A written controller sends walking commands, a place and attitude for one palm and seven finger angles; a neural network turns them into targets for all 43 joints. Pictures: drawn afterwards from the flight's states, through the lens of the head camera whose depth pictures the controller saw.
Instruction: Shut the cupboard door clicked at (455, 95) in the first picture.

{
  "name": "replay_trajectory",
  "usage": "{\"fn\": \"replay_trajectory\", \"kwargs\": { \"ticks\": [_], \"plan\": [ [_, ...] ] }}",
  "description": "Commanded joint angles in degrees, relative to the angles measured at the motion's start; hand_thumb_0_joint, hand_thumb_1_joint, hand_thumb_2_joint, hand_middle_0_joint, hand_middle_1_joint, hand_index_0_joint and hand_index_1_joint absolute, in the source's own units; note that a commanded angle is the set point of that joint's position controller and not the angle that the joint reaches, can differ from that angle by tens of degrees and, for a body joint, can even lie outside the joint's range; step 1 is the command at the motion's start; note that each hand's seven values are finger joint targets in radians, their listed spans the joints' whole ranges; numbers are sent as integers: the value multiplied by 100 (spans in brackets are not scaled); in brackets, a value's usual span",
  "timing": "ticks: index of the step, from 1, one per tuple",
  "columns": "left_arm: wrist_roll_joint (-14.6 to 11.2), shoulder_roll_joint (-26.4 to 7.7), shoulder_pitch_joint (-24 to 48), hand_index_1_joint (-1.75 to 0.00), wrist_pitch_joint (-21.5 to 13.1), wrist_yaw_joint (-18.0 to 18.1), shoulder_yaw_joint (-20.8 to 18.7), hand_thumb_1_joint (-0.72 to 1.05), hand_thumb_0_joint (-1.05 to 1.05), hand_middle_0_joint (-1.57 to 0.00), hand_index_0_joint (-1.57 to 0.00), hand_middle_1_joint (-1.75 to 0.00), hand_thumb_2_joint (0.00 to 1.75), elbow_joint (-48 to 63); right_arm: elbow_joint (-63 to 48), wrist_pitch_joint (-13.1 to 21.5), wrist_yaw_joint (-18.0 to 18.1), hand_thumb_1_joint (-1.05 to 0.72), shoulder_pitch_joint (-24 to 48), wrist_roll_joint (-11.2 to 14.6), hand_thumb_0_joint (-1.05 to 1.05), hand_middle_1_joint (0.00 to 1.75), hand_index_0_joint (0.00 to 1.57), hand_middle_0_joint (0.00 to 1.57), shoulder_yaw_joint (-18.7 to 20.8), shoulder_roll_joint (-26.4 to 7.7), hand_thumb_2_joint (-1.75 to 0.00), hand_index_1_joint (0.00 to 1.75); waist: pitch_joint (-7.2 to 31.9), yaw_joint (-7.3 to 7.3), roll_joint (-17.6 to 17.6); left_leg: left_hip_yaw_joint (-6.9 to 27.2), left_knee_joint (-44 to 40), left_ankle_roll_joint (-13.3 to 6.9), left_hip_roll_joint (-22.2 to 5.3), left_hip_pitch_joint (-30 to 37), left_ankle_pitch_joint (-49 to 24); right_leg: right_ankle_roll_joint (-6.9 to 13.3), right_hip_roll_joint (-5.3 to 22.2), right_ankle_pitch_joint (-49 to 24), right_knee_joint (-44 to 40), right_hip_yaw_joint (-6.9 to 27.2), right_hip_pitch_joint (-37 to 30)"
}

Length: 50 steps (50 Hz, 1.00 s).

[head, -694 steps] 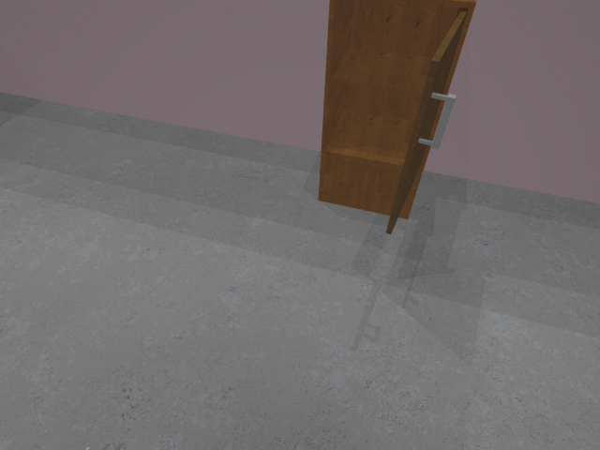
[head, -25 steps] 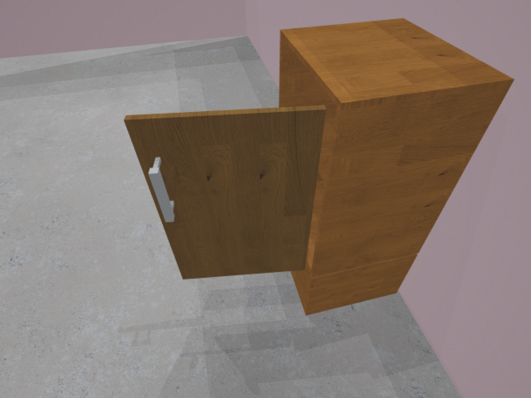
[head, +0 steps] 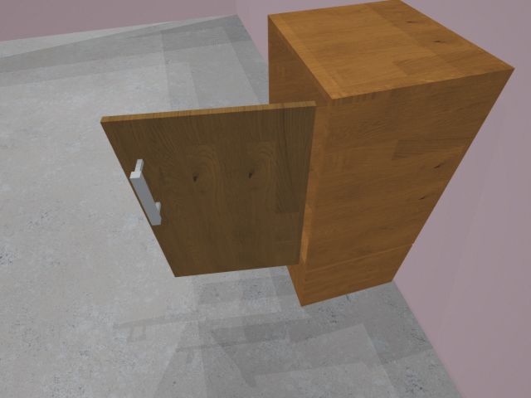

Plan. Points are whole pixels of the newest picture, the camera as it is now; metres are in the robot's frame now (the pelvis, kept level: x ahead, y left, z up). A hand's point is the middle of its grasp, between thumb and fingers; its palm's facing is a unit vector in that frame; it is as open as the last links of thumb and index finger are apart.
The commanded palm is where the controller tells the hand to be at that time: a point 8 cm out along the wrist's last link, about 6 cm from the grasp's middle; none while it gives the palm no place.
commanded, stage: look again from close up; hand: left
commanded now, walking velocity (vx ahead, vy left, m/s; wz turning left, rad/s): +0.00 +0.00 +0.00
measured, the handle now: (148, 193) +0.51 +0.29 -0.03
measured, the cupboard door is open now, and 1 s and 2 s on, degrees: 81 81 81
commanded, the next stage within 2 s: shuffle to correct the standing spot in 0.36 s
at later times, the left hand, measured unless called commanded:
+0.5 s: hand out of the picture +0.04 +0.16 -0.17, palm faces +0.05 -0.98 -0.21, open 7.3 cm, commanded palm none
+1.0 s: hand out of the picture +0.12 +0.19 -0.17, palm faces +0.22 -0.96 -0.19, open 7.4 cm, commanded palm none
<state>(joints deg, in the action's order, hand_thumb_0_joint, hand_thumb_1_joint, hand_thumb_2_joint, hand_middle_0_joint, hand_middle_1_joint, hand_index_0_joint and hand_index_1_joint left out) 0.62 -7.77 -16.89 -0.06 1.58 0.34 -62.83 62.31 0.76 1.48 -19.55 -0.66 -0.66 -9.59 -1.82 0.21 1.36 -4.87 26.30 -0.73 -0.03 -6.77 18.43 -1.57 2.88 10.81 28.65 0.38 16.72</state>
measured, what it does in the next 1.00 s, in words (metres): lifts its left foot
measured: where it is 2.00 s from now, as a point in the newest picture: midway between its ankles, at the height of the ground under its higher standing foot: outside the picture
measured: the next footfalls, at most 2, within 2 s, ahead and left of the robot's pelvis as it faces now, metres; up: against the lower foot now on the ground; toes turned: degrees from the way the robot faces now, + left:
left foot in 1.18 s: +0.17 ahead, +0.17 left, +0.00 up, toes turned +8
right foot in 1.46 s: +0.14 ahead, -0.07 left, +0.00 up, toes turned +4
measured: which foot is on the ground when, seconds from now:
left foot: down 0.00-0.92, up 0.94-1.00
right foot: down 0.00-1.00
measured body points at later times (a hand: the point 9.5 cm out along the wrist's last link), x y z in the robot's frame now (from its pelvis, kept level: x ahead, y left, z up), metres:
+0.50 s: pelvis +0.02 -0.02 +0.00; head +0.03 -0.02 +0.45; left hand +0.04 +0.21 -0.15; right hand +0.02 -0.24 -0.16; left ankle -0.05 +0.11 -0.74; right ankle +0.05 -0.14 -0.74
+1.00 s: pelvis +0.08 +0.01 -0.01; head +0.11 +0.01 +0.44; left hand +0.10 +0.24 -0.16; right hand +0.05 -0.22 -0.17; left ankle -0.03 +0.10 -0.67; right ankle +0.10 -0.10 -0.74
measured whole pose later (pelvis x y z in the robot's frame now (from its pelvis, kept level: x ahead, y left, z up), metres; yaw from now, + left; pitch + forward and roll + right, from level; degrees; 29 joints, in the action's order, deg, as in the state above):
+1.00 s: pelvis +0.08 +0.01 -0.01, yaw +9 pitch -1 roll +0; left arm 0.9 -8.7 -12.8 -3.7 0.4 -3.0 -55.5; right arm 63.5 0.1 0.9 -23.2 -1.0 0.6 -8.2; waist -4.1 -0.4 0.5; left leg -0.8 61.3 -1.6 0.9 -18.5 31.7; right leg 1.7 3.6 18.8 36.5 -8.0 16.0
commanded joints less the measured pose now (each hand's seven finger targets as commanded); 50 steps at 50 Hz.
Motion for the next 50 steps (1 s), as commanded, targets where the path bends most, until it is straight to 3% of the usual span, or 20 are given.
{"fn": "replay_trajectory", "kwargs": {
  "ticks": [1,4,14,23,28,32,34,35,37,38,39,40,42,43,44,45,46,47,48,50],
  "plan": [
    [-3,-668,-127,-30,-140,29,-119,90,0,-20,-20,-30,90,153,-62,147,43,-90,-270,4,0,30,20,20,111,-447,-90,30,-124,-11,-29,493,-721,-105,-600,-615,-919,369,295,-1055,-239,338,-636],
    [-6,-685,-102,-30,-147,29,-124,90,0,-20,-20,-30,90,118,10,129,48,-90,-272,-3,0,30,20,20,113,-426,-90,30,-147,-7,-273,450,-629,-73,-570,-597,-812,385,323,-1144,-285,382,-629],
    [-5,-691,45,-30,-146,37,-153,90,0,-20,-20,-30,90,172,115,115,53,-90,-230,-9,0,30,20,20,139,-385,-90,30,-107,1,-336,419,-618,-34,-585,-477,-865,401,310,-1229,-386,398,-682],
    [-4,-719,67,-30,-145,34,-164,90,0,-20,-20,-30,90,194,141,111,51,-90,-174,-14,0,30,20,20,144,-396,-90,30,-88,-4,-136,405,-664,-14,-610,-410,-890,407,281,-1175,-466,394,-712],
    [64,-906,-61,-30,-64,-20,-292,90,0,-20,-20,-30,90,329,38,2,-33,-90,-241,-61,0,30,20,20,161,-429,-90,30,-625,-105,-436,310,-267,-117,-310,-1040,814,570,397,1688,-773,700,-327],
    [70,-1101,-224,-30,-48,-29,-453,90,0,-20,-20,-30,90,493,-110,-8,-61,-90,-433,-67,0,30,20,20,177,-331,-90,30,-526,-91,-926,119,458,-129,-56,-1196,818,849,864,2557,-1138,1161,-187],
    [68,-1055,-124,-30,-54,-36,-488,90,0,-20,-20,-30,90,593,-116,51,-65,-90,-600,-61,0,30,20,20,163,-285,-90,30,-447,19,-791,177,124,-161,-83,-778,574,849,852,2187,-828,911,62],
    [64,-961,-5,-30,-49,-56,-469,90,0,-20,-20,-30,90,662,-73,80,-65,-90,-750,-66,0,30,20,20,170,-327,-90,30,-460,100,-304,409,-223,-222,-216,-492,387,725,591,1964,-374,494,320],
    [95,-530,434,-30,-89,-105,-386,90,0,-20,-20,-30,90,921,19,146,-17,-90,-1127,-96,0,30,20,20,271,-790,-90,30,-659,295,1442,1962,-1027,-801,-1372,29,-436,310,-297,1562,1545,-803,1286],
    [118,-469,726,-30,-163,-99,-340,90,0,-20,-20,-30,90,1045,38,189,27,-90,-1237,-108,0,30,20,20,258,-738,-90,30,-790,369,1395,2383,-936,-1156,-1618,544,-1970,340,-317,2017,2156,-656,1991],
    [81,-445,882,-30,-222,-117,-338,90,0,-20,-20,-30,90,1089,36,221,53,-90,-1268,-121,0,30,20,20,236,-732,-90,30,-756,378,1092,2345,-658,-1349,-1708,859,-3308,401,-168,2249,2362,-521,2220],
    [35,-421,956,-30,-260,-143,-350,90,0,-20,-20,-30,90,1093,-8,247,66,-90,-1169,-144,0,30,20,20,227,-751,-90,30,-624,345,844,2163,-465,-1366,-1680,951,-4056,421,-97,2277,2264,-483,2090],
    [0,-379,726,-30,-283,-196,-368,90,0,-20,-20,-30,90,1041,-120,258,81,-90,-763,-122,0,30,20,20,213,-800,-90,30,-389,79,766,1591,-189,-1108,-1335,516,-4335,415,-169,1761,1410,-668,1126],
    [4,-399,328,-30,-294,-215,-398,90,0,-20,-20,-30,90,922,-175,258,89,-90,-540,-73,0,30,20,20,209,-818,-90,30,-170,-166,690,1266,150,-894,-1071,63,-4149,418,-272,1123,693,-762,164],
    [9,-511,-401,-30,-323,-211,-454,90,0,-20,-20,-30,90,717,-254,275,80,-90,-397,-6,0,30,20,20,234,-871,-90,30,172,-501,371,1010,842,-693,-784,-583,-3630,475,-209,173,103,-656,-1131],
    [45,-999,-1216,-30,-384,-137,-560,90,0,-20,-20,-30,90,488,-390,316,35,-90,-369,86,0,30,20,20,248,-715,-90,30,684,-763,-761,518,2115,-396,-256,-1721,-2098,878,986,-633,-271,791,-2559],
    [25,-1487,-1624,-30,-375,-82,-649,90,0,-20,-20,-30,90,394,-585,315,11,-90,-209,78,0,30,20,20,269,-492,-90,30,888,-812,-1683,177,3585,-142,284,-2720,1548,1650,2599,-1948,-1031,2607,-3016],
    [36,-1506,-1520,-30,-316,-38,-658,90,0,-20,-20,-30,90,425,-663,260,5,-90,-46,12,0,30,20,20,312,-520,-90,30,501,-766,-853,600,4256,-77,42,-3120,1863,2090,2732,-1535,-1037,2718,-2569],
    [56,-1317,-1205,-30,-299,-10,-620,90,0,-20,-20,-30,90,438,-689,191,-32,-90,315,-29,0,30,20,20,319,-380,-90,30,-54,-697,-1093,667,4730,-61,-195,-3399,1694,2045,2607,-819,-1154,2638,-1869],
    [107,-840,-540,-30,-288,28,-454,90,0,-20,-20,-30,90,564,-692,63,-152,-90,371,-83,0,30,20,20,324,-267,-90,30,-501,-250,-1106,668,4416,17,-443,-3068,1037,1500,1995,-402,-1340,1370,-673]
  ]
}}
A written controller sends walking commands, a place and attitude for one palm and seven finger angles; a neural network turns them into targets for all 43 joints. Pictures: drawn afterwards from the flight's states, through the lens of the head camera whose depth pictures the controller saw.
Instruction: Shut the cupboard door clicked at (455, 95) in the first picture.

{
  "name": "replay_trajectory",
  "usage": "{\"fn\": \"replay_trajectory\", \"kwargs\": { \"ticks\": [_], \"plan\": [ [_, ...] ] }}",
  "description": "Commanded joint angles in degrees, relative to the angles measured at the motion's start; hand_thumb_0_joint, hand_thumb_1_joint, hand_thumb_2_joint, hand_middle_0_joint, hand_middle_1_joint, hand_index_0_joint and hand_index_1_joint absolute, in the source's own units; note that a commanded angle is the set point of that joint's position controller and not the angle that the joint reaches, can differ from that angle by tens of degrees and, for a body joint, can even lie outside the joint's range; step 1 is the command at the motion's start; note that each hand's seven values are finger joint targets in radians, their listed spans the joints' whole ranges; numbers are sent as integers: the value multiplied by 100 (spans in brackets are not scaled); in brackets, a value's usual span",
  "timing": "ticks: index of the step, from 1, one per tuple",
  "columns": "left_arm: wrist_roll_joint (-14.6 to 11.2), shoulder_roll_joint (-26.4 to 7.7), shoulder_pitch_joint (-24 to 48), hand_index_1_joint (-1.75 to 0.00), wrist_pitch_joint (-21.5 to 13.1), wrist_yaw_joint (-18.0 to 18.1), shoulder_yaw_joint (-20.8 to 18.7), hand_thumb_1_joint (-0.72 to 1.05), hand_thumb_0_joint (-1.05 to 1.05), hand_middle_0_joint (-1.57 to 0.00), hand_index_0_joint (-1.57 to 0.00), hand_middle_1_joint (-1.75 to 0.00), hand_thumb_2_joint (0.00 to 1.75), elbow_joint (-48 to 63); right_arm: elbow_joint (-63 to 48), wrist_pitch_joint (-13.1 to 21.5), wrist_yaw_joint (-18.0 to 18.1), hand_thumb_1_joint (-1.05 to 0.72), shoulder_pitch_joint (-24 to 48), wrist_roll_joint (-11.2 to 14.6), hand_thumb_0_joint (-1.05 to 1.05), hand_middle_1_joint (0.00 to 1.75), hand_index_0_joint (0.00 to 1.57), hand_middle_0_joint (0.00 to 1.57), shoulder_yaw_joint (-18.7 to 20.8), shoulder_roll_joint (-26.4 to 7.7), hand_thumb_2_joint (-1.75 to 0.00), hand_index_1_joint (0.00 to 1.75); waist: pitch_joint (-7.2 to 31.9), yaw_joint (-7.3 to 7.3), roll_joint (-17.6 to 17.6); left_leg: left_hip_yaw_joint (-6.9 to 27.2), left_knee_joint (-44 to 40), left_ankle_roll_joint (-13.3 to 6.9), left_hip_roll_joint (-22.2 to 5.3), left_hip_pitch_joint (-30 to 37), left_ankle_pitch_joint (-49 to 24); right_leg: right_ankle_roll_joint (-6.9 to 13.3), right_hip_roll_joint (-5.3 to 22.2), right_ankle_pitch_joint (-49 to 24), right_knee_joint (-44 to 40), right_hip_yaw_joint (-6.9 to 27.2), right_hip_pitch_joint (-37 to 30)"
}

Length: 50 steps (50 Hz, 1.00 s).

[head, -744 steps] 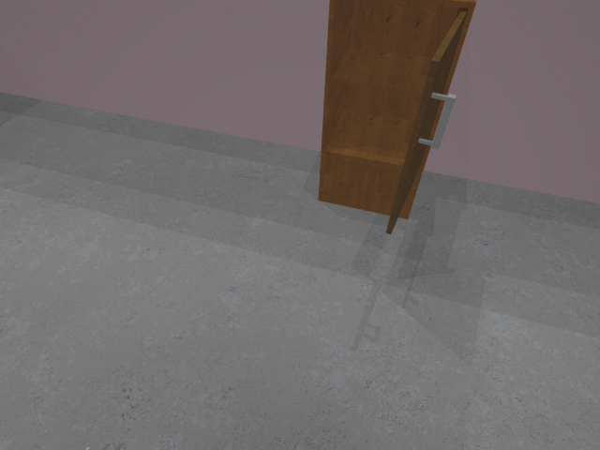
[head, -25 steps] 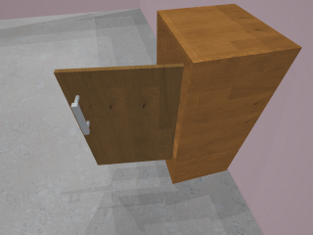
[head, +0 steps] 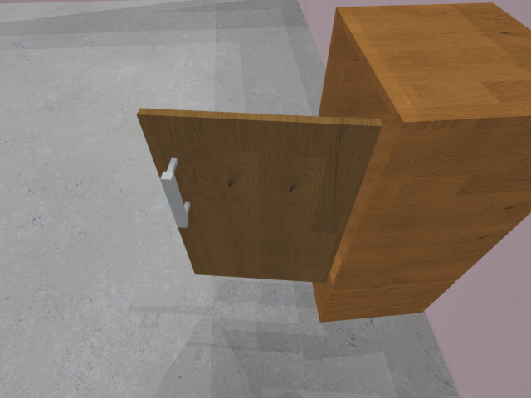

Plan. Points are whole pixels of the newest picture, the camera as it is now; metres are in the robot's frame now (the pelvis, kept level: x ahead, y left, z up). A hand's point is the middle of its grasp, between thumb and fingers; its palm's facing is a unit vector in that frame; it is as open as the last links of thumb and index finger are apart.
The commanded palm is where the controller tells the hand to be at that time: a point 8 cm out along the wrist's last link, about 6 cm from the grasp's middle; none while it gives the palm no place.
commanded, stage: come to a stop and stand still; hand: left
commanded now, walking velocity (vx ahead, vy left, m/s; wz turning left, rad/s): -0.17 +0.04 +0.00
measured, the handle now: (178, 194) +0.47 +0.21 -0.02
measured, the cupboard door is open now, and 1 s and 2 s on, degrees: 81 81 81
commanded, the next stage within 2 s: look again from close up in 1.30 s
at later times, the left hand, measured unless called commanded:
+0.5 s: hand out of the picture +0.05 +0.21 -0.16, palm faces +0.02 -0.97 -0.22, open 7.4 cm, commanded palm none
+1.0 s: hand out of the picture +0.12 +0.21 -0.16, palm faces -0.06 -0.97 -0.22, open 7.4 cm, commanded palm none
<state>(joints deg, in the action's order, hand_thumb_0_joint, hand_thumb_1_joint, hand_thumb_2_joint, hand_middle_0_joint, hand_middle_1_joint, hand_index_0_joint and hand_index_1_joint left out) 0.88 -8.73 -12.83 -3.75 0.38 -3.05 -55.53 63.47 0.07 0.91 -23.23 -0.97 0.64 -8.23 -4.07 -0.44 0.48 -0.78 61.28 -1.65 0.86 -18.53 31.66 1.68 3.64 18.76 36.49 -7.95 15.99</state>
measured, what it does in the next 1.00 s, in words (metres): steps on the spot: left foot, then right foot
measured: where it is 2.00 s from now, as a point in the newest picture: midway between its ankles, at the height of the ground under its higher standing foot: outside the picture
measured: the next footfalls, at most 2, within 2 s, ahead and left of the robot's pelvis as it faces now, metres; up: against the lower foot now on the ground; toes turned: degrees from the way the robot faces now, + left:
left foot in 0.18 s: +0.12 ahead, +0.15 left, +0.00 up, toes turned -1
right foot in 0.46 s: +0.05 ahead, -0.08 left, +0.00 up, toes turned -5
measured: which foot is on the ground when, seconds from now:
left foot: up 0.00-0.16, down 0.18-1.00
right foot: down 0.00-0.20, up 0.22-0.44, down 0.46-1.00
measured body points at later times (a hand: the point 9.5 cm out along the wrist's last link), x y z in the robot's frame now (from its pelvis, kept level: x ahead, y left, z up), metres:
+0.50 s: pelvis +0.04 +0.03 +0.01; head +0.07 +0.02 +0.45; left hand +0.05 +0.26 -0.15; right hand +0.13 -0.19 -0.15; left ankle +0.09 +0.15 -0.72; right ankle +0.01 -0.08 -0.73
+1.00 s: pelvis +0.06 +0.03 +0.01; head +0.07 +0.03 +0.46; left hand +0.12 +0.26 -0.14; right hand +0.04 -0.20 -0.15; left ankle +0.09 +0.15 -0.72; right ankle +0.01 -0.08 -0.72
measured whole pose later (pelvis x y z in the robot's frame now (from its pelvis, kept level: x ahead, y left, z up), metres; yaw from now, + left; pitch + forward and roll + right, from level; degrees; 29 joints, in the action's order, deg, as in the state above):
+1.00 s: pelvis +0.06 +0.03 +0.01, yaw -3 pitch -1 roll +0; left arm 0.3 -11.1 -14.2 -0.8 1.8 0.5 -57.4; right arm 61.6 0.1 0.7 -17.5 -0.9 -1.2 -9.5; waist -1.4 1.1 -0.3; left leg -3.6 28.4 0.7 -2.5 -14.4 13.0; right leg 0.8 0.0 19.0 27.8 -1.7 8.0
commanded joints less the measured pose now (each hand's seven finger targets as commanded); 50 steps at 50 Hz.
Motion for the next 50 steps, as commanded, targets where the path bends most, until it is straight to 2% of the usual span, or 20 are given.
{"fn": "replay_trajectory", "kwargs": {
  "ticks": [1,3,6,7,8,9,10,11,12,15,18,21,23,24,25,26,30,35,37,50],
  "plan": [
    [109,-746,-637,-30,83,169,-124,90,0,-20,-20,-30,90,-60,-794,95,-120,-90,613,-24,0,30,20,20,182,-269,-90,30,-222,-5,-1045,177,332,164,-583,-1424,-313,1044,1797,-1660,-2061,1750,-215],
    [127,-836,-237,-30,137,158,-115,90,0,-20,-20,-30,90,71,-710,22,-138,-90,427,23,0,30,20,20,131,-75,-90,30,-187,187,-1191,-201,-1070,247,-411,-292,-910,722,1326,-2001,-1884,892,618],
    [72,-989,-228,-30,277,142,-111,90,0,-20,-20,-30,90,52,-528,75,-99,-90,109,19,0,30,20,20,100,-86,-90,30,64,245,-818,-689,-2872,371,-40,990,-2364,306,754,-1223,-1208,539,705],
    [45,-916,-339,-30,328,133,-88,90,0,-20,-20,-30,90,17,-516,108,-82,-90,55,18,0,30,20,20,122,-308,-90,30,180,239,-401,-459,-3285,349,-224,1274,-2663,158,578,-888,-772,520,655],
    [6,-686,-560,-30,387,120,-39,90,0,-20,-20,-30,90,21,-595,159,-43,-90,47,-7,0,30,20,20,185,-672,-90,30,326,157,464,319,-3602,94,-925,1261,-3745,-106,239,-121,-285,406,576],
    [-38,-452,-789,-30,454,141,-11,90,0,-20,-20,-30,90,28,-768,165,0,-90,169,-48,0,30,20,20,243,-1121,-90,30,411,85,1221,1503,-4234,-452,-1926,715,-4102,-285,-58,1080,296,258,345],
    [-20,-385,-851,-30,472,169,36,90,0,-20,-20,-30,90,67,-896,120,22,-90,406,-77,0,30,20,20,256,-1244,-90,30,209,72,899,1883,-4551,-807,-2205,76,-3452,-223,-132,1546,816,452,163],
    [0,-271,-918,-30,507,186,73,90,0,-20,-20,-30,90,15,-890,166,88,-90,664,-84,0,30,20,20,240,-1189,-90,30,105,-34,1362,2055,-4768,-937,-2211,36,-3556,-203,-104,1559,1200,591,363],
    [32,-397,-877,-30,510,179,60,90,0,-20,-20,-30,90,-112,-853,166,125,-90,887,-78,0,30,20,20,193,-1043,-90,30,275,-38,1477,1728,-4642,-849,-2016,191,-3926,-172,-25,1345,1413,795,279],
    [-16,-383,-772,-30,489,102,91,90,0,-20,-20,-30,90,-188,-879,91,148,-90,1190,-74,0,30,20,20,222,-989,-90,30,623,-14,1009,951,-4198,-811,-1750,899,-4895,-248,-40,1097,974,700,366],
    [-6,-403,-745,-30,510,74,59,90,0,-20,-20,-30,90,-105,-848,17,170,-90,1112,-66,0,30,20,20,335,-1140,-90,30,788,49,673,817,-3952,-816,-1767,1147,-5314,-251,-170,775,375,561,216],
    [30,-417,-1014,-30,431,91,46,90,0,-20,-20,-30,90,-120,-861,-19,152,-90,1223,-13,0,30,20,20,353,-1009,-90,30,843,-78,384,543,-3545,-492,-1374,913,-4368,-215,-201,-480,-988,612,-368],
    [78,-784,-877,-30,373,123,23,90,0,-20,-20,-30,90,-62,-917,-38,99,-90,1232,58,0,30,20,20,282,-599,-90,30,711,26,-670,-54,-3135,36,-628,370,-2407,49,589,-1736,-1538,1551,-483],
    [139,-874,-901,-30,433,303,96,90,0,-20,-20,-30,90,93,-1212,-6,61,-90,1336,107,0,30,20,20,350,-1023,-90,30,865,76,-319,-343,-2482,269,-514,904,-1928,74,696,-2539,-1624,1945,-90],
    [90,-1096,-337,-30,367,310,21,90,0,-20,-20,-30,90,353,-1235,-69,-7,-90,1023,42,0,30,20,20,314,-651,-90,30,1011,328,-681,-292,-2447,197,-349,397,-1395,259,603,-899,-1471,1643,-267],
    [77,-1018,-331,-30,296,303,28,90,0,-20,-20,-30,90,405,-1276,-85,-44,-90,1157,-37,0,30,20,20,220,-615,-90,30,946,172,-567,-327,-2597,201,-256,472,-1511,384,617,-895,-1476,1700,-220],
    [51,-866,-384,-30,220,280,97,90,0,-20,-20,-30,90,448,-1239,-9,-77,-90,916,4,0,30,20,20,185,-633,-90,30,-18,266,-604,-39,-2962,71,-450,440,-1928,267,344,-248,-1494,1337,546],
    [-2,-854,-536,-30,218,230,151,90,0,-20,-20,-30,90,329,-1052,67,-58,-90,761,-7,0,30,20,20,72,-721,-90,30,-196,107,-309,117,-3427,31,-561,247,-2067,160,142,-41,-1472,1186,211],
    [-16,-886,-565,-30,216,214,171,90,0,-20,-20,-30,90,270,-934,98,-47,-90,714,-12,0,30,20,20,30,-726,-90,30,-61,56,-52,111,-3503,31,-561,304,-2257,152,157,-315,-1455,1176,-33],
    [-38,-924,-474,-30,222,186,244,90,0,-20,-20,-30,90,-90,-442,159,10,-90,628,21,0,30,20,20,-36,-801,-90,30,284,24,-82,66,-3710,51,-674,721,-2795,51,181,-1323,-1455,1139,-550]
  ]
}}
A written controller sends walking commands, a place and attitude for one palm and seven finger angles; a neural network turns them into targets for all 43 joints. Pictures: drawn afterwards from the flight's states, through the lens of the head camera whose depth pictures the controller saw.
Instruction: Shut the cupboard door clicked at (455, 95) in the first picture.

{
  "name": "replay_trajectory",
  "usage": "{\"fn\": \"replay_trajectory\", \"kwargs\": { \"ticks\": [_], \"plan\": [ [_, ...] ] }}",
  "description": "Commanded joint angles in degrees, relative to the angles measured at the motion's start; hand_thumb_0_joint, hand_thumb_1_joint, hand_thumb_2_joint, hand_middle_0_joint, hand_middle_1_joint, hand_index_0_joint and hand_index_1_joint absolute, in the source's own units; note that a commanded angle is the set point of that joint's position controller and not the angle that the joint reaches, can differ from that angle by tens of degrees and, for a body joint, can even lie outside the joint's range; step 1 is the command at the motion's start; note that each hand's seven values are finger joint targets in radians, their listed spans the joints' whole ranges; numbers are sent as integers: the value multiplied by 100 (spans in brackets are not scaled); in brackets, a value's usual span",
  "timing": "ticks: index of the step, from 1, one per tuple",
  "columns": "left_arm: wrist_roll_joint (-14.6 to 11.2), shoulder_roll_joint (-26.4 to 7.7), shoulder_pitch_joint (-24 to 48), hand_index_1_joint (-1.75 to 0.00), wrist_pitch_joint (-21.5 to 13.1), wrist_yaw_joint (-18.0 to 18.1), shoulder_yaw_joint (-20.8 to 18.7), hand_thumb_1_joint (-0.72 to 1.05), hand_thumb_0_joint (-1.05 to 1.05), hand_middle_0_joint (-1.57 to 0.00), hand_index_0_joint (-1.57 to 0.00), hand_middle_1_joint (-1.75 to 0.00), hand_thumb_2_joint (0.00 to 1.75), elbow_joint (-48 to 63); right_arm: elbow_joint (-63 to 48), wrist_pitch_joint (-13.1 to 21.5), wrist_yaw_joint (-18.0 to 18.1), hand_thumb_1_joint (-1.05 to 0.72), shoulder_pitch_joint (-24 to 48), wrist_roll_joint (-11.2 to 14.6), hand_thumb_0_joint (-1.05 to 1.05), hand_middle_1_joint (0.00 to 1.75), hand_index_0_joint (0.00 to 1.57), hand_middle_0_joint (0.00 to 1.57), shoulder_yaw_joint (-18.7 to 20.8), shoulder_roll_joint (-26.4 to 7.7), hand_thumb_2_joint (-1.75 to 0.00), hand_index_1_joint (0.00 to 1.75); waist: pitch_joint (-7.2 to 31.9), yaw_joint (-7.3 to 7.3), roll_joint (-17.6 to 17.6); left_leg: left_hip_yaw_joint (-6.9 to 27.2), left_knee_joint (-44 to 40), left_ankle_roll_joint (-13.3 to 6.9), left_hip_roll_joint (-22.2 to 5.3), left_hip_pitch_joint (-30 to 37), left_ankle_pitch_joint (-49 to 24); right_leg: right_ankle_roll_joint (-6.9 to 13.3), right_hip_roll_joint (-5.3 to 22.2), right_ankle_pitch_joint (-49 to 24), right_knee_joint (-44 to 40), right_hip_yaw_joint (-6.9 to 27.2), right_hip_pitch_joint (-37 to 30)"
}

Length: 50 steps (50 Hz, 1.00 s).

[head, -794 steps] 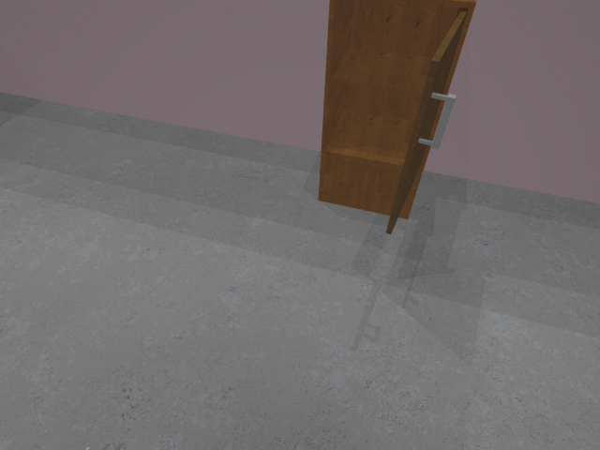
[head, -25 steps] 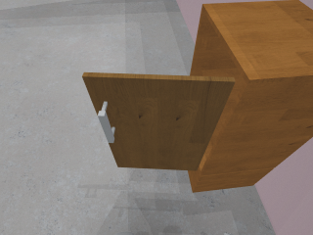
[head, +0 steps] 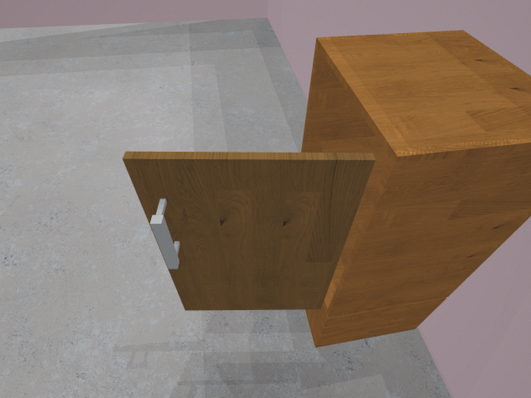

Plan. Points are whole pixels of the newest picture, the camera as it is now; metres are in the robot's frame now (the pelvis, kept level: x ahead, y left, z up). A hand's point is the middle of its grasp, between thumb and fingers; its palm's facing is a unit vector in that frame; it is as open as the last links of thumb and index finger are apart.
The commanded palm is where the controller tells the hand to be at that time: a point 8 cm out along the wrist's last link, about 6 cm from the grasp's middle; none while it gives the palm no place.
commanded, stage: come to a stop and stand still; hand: left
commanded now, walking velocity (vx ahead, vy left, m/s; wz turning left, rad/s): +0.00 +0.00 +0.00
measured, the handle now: (168, 235) +0.40 +0.21 -0.03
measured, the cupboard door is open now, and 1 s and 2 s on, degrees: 81 81 81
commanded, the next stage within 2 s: look again from close up in 0.30 s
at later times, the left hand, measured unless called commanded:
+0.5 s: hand out of the picture +0.01 +0.20 -0.18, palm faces +0.01 -0.98 -0.19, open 7.4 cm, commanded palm none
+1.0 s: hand out of the picture +0.02 +0.21 -0.17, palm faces +0.01 -0.98 -0.19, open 7.4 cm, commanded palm none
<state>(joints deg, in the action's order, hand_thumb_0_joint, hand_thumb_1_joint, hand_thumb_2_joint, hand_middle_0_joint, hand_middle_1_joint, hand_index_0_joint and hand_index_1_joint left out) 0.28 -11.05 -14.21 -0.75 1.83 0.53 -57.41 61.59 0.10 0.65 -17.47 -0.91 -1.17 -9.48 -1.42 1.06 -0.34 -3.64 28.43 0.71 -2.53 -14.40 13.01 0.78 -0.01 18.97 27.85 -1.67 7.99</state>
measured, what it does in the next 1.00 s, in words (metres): stands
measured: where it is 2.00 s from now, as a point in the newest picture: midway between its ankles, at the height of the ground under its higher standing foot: outside the picture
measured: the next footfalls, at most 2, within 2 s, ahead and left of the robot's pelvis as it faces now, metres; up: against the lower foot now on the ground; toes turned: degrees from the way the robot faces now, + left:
none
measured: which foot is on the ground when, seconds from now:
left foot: down 0.00-1.00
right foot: down 0.00-1.00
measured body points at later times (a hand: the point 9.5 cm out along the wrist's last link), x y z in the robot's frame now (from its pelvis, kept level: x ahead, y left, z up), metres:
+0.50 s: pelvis +0.02 +0.02 +0.00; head +0.03 +0.03 +0.45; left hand +0.01 +0.25 -0.16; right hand +0.07 -0.21 -0.15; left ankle +0.02 +0.13 -0.74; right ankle -0.04 -0.11 -0.74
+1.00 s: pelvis +0.02 +0.03 +0.00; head +0.04 +0.04 +0.45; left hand +0.02 +0.26 -0.16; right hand +0.03 -0.20 -0.15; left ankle +0.02 +0.13 -0.74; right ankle -0.04 -0.11 -0.74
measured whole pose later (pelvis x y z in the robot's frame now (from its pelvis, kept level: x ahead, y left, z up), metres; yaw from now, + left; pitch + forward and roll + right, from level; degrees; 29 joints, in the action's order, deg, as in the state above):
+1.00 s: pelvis +0.02 +0.03 +0.00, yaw -1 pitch +0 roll +0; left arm 0.6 -10.5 -15.8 -0.4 1.9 0.5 -62.9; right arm 64.8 1.0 1.4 -13.6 -0.6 -0.9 -9.3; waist -1.6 -0.5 -2.0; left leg -5.5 24.3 -2.1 0.5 -11.6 12.8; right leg -2.3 3.1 17.7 22.9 -0.2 5.1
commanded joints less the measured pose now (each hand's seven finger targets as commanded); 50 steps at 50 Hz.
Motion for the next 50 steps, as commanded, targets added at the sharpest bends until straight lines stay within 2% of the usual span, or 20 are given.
{"fn": "replay_trajectory", "kwargs": {
  "ticks": [1,3,6,9,11,13,15,16,20,21,25,26,30,31,37,40,41,48,50],
  "plan": [
    [36,-674,-350,-30,-83,44,-111,90,0,-20,-20,-30,90,73,-217,159,43,-90,70,25,0,30,20,20,148,-635,-90,30,-98,-134,-101,354,-462,-195,-335,292,-903,130,526,-1346,-623,500,285],
    [30,-655,-350,-30,-67,40,-102,90,0,-20,-20,-30,90,12,-184,154,43,-90,104,21,0,30,20,20,149,-670,-90,30,-97,-125,60,363,-494,-196,-348,351,-925,117,528,-1262,-620,493,326],
    [53,-624,-418,-30,-75,39,-96,90,0,-20,-20,-30,90,-79,-120,164,58,-90,156,37,0,30,20,20,150,-641,-90,30,-139,-132,-56,365,-542,-223,-365,427,-973,91,532,-1296,-695,498,332],
    [43,-627,-436,-30,-76,39,-82,90,0,-20,-20,-30,90,-149,-110,165,60,-90,214,37,0,30,20,20,153,-709,-90,30,-19,-117,-31,380,-530,-226,-380,573,-1119,69,553,-1415,-689,491,307],
    [64,-609,-478,-30,-86,40,-77,90,0,-20,-20,-30,90,-191,-79,166,63,-90,268,47,0,30,20,20,156,-678,-90,30,-120,-125,-68,385,-577,-235,-365,558,-1085,57,555,-1429,-750,501,320],
    [56,-599,-492,-30,-80,39,-72,90,0,-20,-20,-30,90,-239,-74,175,68,-90,296,37,0,30,20,20,163,-733,-90,30,22,-106,35,384,-572,-237,-390,689,-1251,46,572,-1496,-717,477,298],
    [53,-605,-533,-30,-77,38,-61,90,0,-20,-20,-30,90,-293,-60,171,71,-90,368,44,0,30,20,20,161,-736,-90,30,-36,-131,86,389,-579,-246,-394,704,-1262,33,587,-1473,-759,480,321],
    [69,-589,-577,-30,-84,40,-59,90,0,-20,-20,-30,90,-307,-50,168,75,-90,383,53,0,30,20,20,160,-701,-90,30,-117,-133,16,386,-599,-254,-380,681,-1188,32,575,-1470,-803,497,337],
    [59,-604,-571,-30,-76,35,-51,90,0,-20,-20,-30,90,-357,-46,172,74,-90,430,44,0,30,20,20,163,-765,-90,30,24,-123,15,396,-628,-250,-400,773,-1292,12,602,-1526,-782,472,291],
    [74,-594,-589,-30,-79,39,-54,90,0,-20,-20,-30,90,-348,-28,177,79,-90,432,55,0,30,20,20,166,-736,-90,30,-53,-128,-17,407,-636,-265,-386,738,-1314,9,592,-1544,-802,471,276],
    [63,-596,-601,-30,-67,40,-53,90,0,-20,-20,-30,90,-409,-13,183,82,-90,439,44,0,30,20,20,162,-775,-90,30,55,-136,-32,423,-658,-274,-411,810,-1435,-12,610,-1527,-772,436,244],
    [75,-587,-617,-30,-69,40,-57,90,0,-20,-20,-30,90,-401,-4,184,86,-90,444,52,0,30,20,20,165,-744,-90,30,-63,-153,-74,417,-682,-284,-401,750,-1380,-12,619,-1516,-808,434,263],
    [62,-597,-609,-30,-56,42,-53,90,0,-20,-20,-30,90,-429,22,184,81,-90,429,41,0,30,20,20,161,-754,-90,30,-5,-158,-9,441,-721,-285,-400,770,-1387,-21,633,-1434,-802,417,230],
    [71,-591,-605,-30,-52,39,-58,90,0,-20,-20,-30,90,-421,27,185,83,-90,415,49,0,30,20,20,159,-728,-90,30,-110,-162,21,427,-755,-288,-388,691,-1305,-20,620,-1356,-825,409,236],
    [64,-568,-592,-30,-36,40,-59,90,0,-20,-20,-30,90,-435,54,186,78,-90,367,38,0,30,20,20,163,-718,-90,30,-98,-167,-24,463,-815,-292,-381,662,-1184,-24,625,-1189,-816,396,256],
    [61,-579,-574,-30,-36,41,-71,90,0,-20,-20,-30,90,-442,79,200,81,-90,324,36,0,30,20,20,155,-727,-90,30,24,-169,-10,467,-802,-294,-388,731,-1376,-28,635,-1278,-782,387,191],
    [67,-562,-583,-30,-35,39,-74,90,0,-20,-20,-30,90,-430,82,201,85,-90,310,44,0,30,20,20,161,-688,-90,30,-79,-184,-12,453,-816,-303,-379,665,-1304,-27,625,-1240,-810,385,196],
    [59,-529,-597,-30,-21,47,-81,90,0,-20,-20,-30,90,-448,121,200,88,-90,220,39,0,30,20,20,159,-669,-90,30,-63,-178,-12,475,-841,-300,-371,676,-1273,-30,641,-1162,-805,368,202],
    [52,-514,-590,-30,2,52,-94,90,0,-20,-20,-30,90,-437,92,205,107,-90,214,44,0,30,20,20,177,-645,-90,30,-67,-162,-17,492,-818,-306,-434,728,-1693,-56,624,-1365,-722,339,265]
  ]
}}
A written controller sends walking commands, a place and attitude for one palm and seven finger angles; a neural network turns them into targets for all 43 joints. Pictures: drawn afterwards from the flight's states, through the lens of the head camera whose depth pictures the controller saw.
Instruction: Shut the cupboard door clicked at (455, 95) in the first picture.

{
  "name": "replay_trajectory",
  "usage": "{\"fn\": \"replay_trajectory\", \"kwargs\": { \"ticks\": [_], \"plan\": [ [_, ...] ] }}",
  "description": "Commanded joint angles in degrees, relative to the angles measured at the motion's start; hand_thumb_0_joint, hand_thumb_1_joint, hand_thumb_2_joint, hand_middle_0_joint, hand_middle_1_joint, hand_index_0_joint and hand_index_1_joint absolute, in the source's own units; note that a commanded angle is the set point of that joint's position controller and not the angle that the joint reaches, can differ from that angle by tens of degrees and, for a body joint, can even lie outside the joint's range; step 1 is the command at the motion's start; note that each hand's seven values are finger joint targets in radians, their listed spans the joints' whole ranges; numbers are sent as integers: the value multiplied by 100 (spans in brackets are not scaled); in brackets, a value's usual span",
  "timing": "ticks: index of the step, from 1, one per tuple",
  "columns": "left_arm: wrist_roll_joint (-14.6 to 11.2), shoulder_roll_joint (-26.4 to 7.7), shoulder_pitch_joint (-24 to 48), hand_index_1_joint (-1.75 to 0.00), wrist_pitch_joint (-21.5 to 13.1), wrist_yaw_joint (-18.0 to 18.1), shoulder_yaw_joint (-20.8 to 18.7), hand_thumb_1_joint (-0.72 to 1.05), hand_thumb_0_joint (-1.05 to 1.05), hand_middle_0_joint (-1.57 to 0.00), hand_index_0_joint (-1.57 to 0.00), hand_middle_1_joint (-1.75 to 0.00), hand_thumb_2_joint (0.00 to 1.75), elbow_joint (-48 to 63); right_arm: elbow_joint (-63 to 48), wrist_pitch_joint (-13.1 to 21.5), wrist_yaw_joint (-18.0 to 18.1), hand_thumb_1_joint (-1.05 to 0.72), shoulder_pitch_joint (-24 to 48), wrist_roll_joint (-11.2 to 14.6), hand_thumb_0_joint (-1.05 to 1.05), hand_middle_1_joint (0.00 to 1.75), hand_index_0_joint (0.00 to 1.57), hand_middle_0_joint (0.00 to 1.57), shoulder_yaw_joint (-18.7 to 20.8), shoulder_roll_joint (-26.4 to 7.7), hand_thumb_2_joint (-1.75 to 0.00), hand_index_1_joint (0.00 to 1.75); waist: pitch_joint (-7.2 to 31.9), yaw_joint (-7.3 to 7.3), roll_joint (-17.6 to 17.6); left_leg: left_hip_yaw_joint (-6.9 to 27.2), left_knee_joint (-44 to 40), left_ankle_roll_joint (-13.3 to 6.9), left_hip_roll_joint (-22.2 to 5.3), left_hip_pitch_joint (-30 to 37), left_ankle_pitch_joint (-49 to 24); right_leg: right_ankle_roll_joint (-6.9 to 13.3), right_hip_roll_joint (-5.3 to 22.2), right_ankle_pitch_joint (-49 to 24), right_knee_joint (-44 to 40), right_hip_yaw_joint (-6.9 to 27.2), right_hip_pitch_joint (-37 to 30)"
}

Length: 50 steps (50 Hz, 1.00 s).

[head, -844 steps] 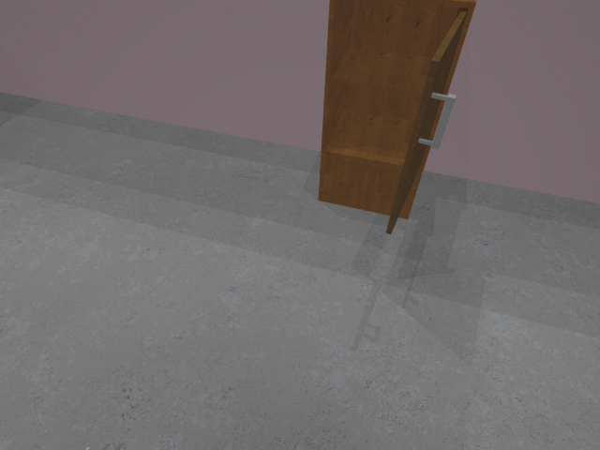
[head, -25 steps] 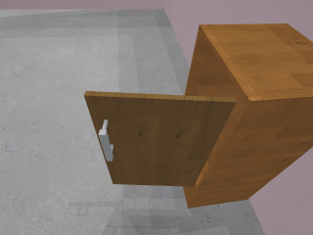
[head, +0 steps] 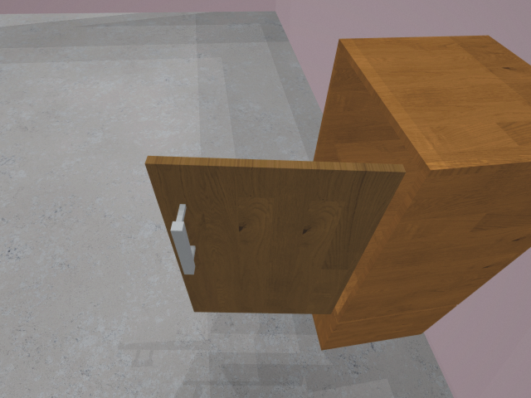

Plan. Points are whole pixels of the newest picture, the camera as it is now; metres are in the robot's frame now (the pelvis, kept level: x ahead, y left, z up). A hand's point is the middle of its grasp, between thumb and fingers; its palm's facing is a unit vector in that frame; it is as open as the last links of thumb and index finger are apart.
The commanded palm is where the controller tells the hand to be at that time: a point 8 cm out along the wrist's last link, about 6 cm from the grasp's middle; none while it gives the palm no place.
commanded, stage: shuffle to correct the standing spot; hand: left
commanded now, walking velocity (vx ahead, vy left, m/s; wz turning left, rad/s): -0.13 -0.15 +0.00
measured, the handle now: (185, 241) +0.38 +0.18 -0.04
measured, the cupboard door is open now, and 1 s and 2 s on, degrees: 81 81 81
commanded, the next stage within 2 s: come to a stop and stand still in 0.16 s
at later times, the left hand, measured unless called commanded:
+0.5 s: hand out of the picture -0.04 +0.13 -0.18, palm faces +0.06 -0.98 -0.18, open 7.4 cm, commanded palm none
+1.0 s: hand out of the picture -0.03 +0.17 -0.18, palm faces +0.05 -0.98 -0.18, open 7.4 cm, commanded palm none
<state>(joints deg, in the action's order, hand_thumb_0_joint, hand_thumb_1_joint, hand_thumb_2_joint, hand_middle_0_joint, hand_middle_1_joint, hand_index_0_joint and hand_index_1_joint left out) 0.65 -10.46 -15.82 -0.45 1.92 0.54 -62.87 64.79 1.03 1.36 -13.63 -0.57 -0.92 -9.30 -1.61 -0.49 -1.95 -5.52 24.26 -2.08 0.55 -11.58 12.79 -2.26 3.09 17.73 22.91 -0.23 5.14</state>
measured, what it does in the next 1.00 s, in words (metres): stands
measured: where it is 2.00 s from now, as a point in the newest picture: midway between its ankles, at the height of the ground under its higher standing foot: outside the picture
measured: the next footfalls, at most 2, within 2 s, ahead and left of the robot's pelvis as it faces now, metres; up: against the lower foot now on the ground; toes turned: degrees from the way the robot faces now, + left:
none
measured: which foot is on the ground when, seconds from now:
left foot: down 0.00-1.00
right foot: down 0.00-1.00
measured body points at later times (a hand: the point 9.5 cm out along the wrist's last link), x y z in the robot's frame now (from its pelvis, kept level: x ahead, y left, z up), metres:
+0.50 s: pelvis -0.03 -0.04 -0.01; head -0.03 -0.04 +0.44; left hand -0.04 +0.18 -0.16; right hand +0.01 -0.28 -0.16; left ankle -0.01 +0.09 -0.74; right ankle -0.06 -0.14 -0.74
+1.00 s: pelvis -0.02 -0.01 +0.00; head -0.01 +0.01 +0.45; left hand -0.03 +0.22 -0.17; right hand +0.00 -0.23 -0.15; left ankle -0.01 +0.09 -0.74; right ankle -0.06 -0.14 -0.74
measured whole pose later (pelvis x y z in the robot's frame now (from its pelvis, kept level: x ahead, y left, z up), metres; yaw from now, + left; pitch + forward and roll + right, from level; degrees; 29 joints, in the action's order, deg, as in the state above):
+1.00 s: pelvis -0.02 -0.01 +0.00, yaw +0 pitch -1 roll +0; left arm 0.6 -10.1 -16.8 -0.4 2.0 0.0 -62.8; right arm 64.6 0.9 1.8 -14.5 -0.5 -0.6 -8.6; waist -1.6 -1.0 -2.2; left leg -3.1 24.2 -2.0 1.0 -12.0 11.9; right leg -1.6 2.5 16.2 23.1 -1.8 6.3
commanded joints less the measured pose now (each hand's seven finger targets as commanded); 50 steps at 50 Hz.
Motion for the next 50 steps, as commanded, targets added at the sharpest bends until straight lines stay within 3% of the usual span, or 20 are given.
{"fn": "replay_trajectory", "kwargs": {
  "ticks": [1,6,11,13,14,15,16,17,18,19,21,23,27,30,32,35,50],
  "plan": [
    [18,-558,-454,-30,-13,43,-109,90,0,-20,-20,-30,90,131,-236,104,53,-90,-157,14,0,30,20,20,168,-654,-90,30,-102,-11,94,676,-353,-41,-767,459,-1835,242,283,-1297,-188,195,602],
    [37,-550,-478,-30,104,34,-209,90,0,-20,-20,-30,90,347,-400,36,122,-90,-209,2,0,30,20,20,318,-805,-90,30,113,30,400,811,-235,-190,-1080,591,-2624,221,128,-1092,330,37,876],
    [88,-501,-623,-30,213,18,-267,90,0,-20,-20,-30,90,583,-659,-43,148,-90,-118,-23,0,30,20,20,468,-981,-90,30,246,1,710,1300,-319,-561,-1522,160,-2510,255,-25,-148,1057,-161,1029],
    [95,-481,-713,-30,253,6,-310,90,0,-20,-20,-30,90,687,-798,-86,139,-90,-9,-46,0,30,20,20,530,-1051,-90,30,330,-37,836,1398,-262,-621,-1608,-186,-2155,291,-28,24,1123,-155,955],
    [95,-444,-820,-30,238,2,-313,90,0,-20,-20,-30,90,704,-863,-102,124,-90,57,-55,0,30,20,20,521,-1017,-90,30,441,-100,778,1263,-138,-545,-1496,-368,-1763,310,11,-171,854,-96,724],
    [104,-445,-862,-30,186,4,-301,90,0,-20,-20,-30,90,679,-894,-110,90,-90,123,-56,0,30,20,20,482,-874,-90,30,455,-126,459,1006,68,-333,-1150,-574,-958,333,97,-480,412,114,556],
    [105,-519,-852,-30,107,9,-278,90,0,-20,-20,-30,90,681,-911,-121,50,-90,135,-42,0,30,20,20,426,-610,-90,30,487,-101,-276,636,445,-75,-667,-613,-38,400,400,-514,-161,599,587],
    [73,-671,-628,-30,42,20,-250,90,0,-20,-20,-30,90,689,-916,-175,-6,-90,155,-29,0,30,20,20,352,-370,-90,30,262,-2,-937,291,759,150,-256,-715,747,576,868,-13,-709,1107,912],
    [52,-739,-437,-30,-4,26,-233,90,0,-20,-20,-30,90,727,-879,-215,-50,-90,191,-49,0,30,20,20,315,-322,-90,30,25,-4,-1029,318,974,191,-230,-662,923,735,1107,636,-1105,1375,1321],
    [49,-739,-310,-30,-32,24,-205,90,0,-20,-20,-30,90,730,-798,-201,-75,-90,181,-68,0,30,20,20,291,-324,-90,30,-161,34,-710,387,1013,182,-268,-505,696,816,1083,820,-1195,1395,1534],
    [26,-734,-222,-30,-106,-1,-175,90,0,-20,-20,-30,90,675,-599,-131,-91,-90,-82,-64,0,30,20,20,242,-310,-90,30,-183,126,-437,382,687,189,-285,-221,216,769,850,548,-1058,1107,1420],
    [27,-690,-283,-30,-131,-17,-161,90,0,-20,-20,-30,90,592,-500,-84,-94,-90,-167,-60,0,30,20,20,200,-366,-90,30,-375,83,-403,409,466,184,-286,-206,97,673,693,468,-956,939,1342],
    [22,-725,-464,-30,-99,-10,-198,90,0,-20,-20,-30,90,470,-456,-73,-74,-90,-131,-37,0,30,20,20,188,-415,-90,30,-620,-21,-108,389,388,230,-308,-289,12,687,770,221,-917,923,1259],
    [5,-660,-469,-30,-87,9,-191,90,0,-20,-20,-30,90,404,-432,-39,-30,-90,-225,-9,0,30,20,20,162,-407,-90,30,-467,-18,206,594,50,195,-442,-94,-726,563,549,-711,-431,540,1057],
    [6,-554,-557,-30,-71,32,-177,90,0,-20,-20,-30,90,360,-410,-1,9,-90,-215,10,0,30,20,20,166,-454,-90,30,-269,-93,347,724,-35,114,-550,-20,-1257,449,436,-1293,-173,356,793],
    [-2,-470,-607,-30,-67,40,-144,90,0,-20,-20,-30,90,261,-376,26,37,-90,-251,21,0,30,20,20,162,-486,-90,30,37,-97,191,778,-71,64,-599,123,-1360,383,391,-1256,-149,251,561],
    [16,-407,-507,-30,-38,24,-96,90,0,-20,-20,-30,90,85,-175,95,42,-90,-337,11,0,30,20,20,132,-549,-90,30,-117,-50,213,905,-567,-9,-643,197,-1075,289,317,-742,-354,151,473]
  ]
}}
